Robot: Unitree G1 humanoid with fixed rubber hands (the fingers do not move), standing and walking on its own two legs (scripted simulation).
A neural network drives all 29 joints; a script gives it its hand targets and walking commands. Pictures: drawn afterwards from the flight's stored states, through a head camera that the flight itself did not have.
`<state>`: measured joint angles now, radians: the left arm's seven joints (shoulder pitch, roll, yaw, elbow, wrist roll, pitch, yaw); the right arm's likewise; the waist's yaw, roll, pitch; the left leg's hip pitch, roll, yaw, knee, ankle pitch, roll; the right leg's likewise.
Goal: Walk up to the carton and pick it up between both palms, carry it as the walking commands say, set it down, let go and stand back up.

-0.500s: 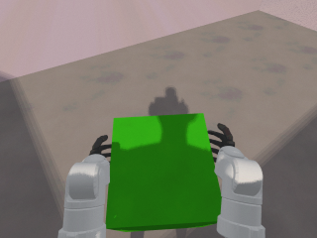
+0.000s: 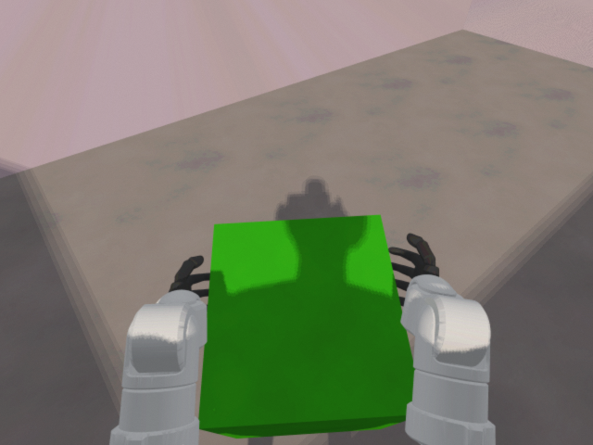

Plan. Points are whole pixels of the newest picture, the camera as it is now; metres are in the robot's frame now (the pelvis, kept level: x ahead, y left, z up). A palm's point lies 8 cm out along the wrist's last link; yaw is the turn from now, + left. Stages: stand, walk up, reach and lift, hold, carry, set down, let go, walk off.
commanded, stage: carry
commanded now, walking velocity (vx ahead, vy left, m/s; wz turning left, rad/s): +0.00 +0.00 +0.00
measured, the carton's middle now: (303, 334) +0.29 -0.01 +0.00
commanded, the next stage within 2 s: none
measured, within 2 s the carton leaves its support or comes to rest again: neither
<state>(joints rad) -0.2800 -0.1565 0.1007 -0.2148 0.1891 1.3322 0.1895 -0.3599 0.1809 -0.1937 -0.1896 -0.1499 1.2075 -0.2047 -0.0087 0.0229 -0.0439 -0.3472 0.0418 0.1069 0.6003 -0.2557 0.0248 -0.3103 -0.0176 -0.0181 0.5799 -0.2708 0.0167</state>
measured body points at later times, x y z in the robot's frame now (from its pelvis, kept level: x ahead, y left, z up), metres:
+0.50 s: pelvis +0.00 +0.00 +0.00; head +0.00 +0.00 +0.45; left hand +0.29 +0.15 +0.07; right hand +0.31 -0.15 +0.09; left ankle +0.04 +0.10 -0.73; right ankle +0.02 -0.13 -0.73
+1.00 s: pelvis +0.00 +0.00 +0.00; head +0.00 +0.00 +0.45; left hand +0.29 +0.15 +0.06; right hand +0.32 -0.15 +0.09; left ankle +0.04 +0.10 -0.73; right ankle +0.02 -0.13 -0.73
